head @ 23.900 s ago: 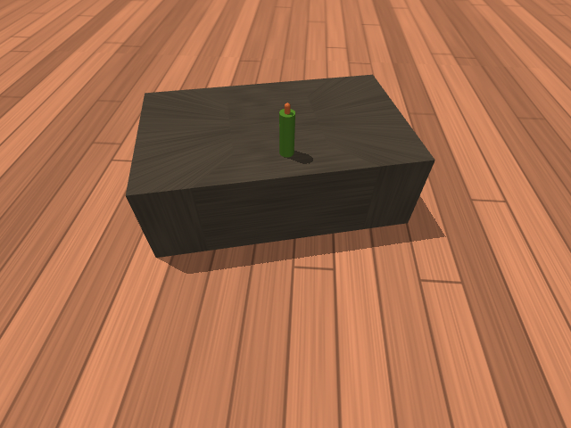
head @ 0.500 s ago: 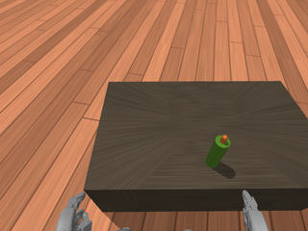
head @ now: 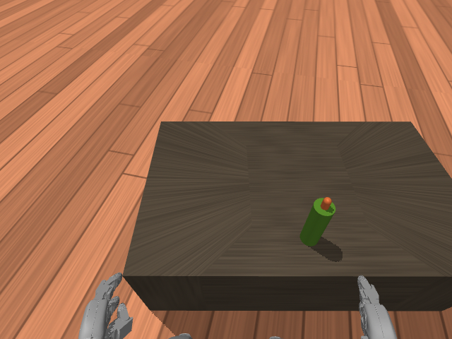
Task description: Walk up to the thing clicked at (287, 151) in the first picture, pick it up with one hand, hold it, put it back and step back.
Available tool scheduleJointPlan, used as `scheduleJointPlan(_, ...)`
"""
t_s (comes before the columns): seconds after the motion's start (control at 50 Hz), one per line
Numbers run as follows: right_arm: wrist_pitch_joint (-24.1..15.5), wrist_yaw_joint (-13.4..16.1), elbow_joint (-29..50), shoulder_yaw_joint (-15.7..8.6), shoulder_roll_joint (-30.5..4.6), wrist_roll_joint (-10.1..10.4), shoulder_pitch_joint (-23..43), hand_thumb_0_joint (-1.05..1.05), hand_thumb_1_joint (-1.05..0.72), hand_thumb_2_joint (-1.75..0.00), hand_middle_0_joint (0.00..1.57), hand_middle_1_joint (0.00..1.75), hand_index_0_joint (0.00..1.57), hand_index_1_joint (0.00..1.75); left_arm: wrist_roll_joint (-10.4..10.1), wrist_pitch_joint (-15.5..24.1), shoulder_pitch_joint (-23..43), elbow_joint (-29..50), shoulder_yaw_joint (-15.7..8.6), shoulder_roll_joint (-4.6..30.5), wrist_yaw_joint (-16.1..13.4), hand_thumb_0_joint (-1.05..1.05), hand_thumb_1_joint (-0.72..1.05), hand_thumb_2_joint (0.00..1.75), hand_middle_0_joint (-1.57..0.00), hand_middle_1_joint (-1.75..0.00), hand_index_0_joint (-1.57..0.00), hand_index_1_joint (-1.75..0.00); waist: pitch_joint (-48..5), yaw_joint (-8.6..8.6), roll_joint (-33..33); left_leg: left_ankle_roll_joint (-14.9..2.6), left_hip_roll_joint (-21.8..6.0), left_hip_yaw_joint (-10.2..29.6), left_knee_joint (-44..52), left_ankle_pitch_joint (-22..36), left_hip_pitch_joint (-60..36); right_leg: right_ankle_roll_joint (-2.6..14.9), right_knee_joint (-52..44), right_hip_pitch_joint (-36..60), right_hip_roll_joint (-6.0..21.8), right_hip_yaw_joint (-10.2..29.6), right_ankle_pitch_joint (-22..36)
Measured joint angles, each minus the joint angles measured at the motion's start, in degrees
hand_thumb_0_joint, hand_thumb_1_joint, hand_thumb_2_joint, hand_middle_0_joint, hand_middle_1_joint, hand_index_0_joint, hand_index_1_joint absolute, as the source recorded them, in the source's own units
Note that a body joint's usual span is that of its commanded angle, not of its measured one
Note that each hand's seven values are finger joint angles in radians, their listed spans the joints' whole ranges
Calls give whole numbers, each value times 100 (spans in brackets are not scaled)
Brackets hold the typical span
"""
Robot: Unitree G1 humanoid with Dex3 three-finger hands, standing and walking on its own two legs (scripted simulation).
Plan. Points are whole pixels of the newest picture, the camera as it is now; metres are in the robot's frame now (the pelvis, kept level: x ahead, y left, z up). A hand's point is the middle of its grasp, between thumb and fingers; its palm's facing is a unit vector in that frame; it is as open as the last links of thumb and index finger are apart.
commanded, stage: home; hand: right
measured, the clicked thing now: (317, 220) +0.48 -0.25 -0.22
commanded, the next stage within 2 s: stand in 1.40 s
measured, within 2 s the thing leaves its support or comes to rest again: neither
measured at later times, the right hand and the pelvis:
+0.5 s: hand (340, 316) +0.19 -0.19 -0.06, palm faces +0.11 +0.96 -0.27, open 17.6 cm; pelvis +0.02 -0.01 +0.00, yaw +0 degrees
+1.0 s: hand (339, 314) +0.19 -0.19 -0.06, palm faces +0.11 +0.96 -0.27, open 17.6 cm; pelvis +0.02 -0.01 +0.00, yaw +0 degrees
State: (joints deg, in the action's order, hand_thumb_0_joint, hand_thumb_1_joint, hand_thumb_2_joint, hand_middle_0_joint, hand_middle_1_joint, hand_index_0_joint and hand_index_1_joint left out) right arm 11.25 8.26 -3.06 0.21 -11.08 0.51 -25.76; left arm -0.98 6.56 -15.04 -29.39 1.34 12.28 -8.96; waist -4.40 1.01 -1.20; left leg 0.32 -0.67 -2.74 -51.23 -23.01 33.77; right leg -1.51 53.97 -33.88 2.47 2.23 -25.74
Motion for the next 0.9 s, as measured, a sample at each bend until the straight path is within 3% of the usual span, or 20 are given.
scheduleJointPlan(0.3, 154, -21, 50, 5, -23, -21, 6, -1, 57, -2, 6, 4, 5, 5, 41, 103, -16, -59, 28, -69, 39, 1, 90, 90, -20, -30, -20, -30, -46, -7, -3, 85, -17, 52, 82, -37, -63, 71, 12, 33, -17, -55, -105)
scheduleJointPlan(0.9, 397, -53, 141, -9, 6, -14, -2, -1, 56, -3, 6, 5, 5, 5, 57, 70, 2, -104, -37, -32, -27, 1, 90, 90, -20, -30, -20, -31, -90, 23, -22, 62, 11, 29, 88, -148, -122, 44, -20, 103, 12, -33, -197)
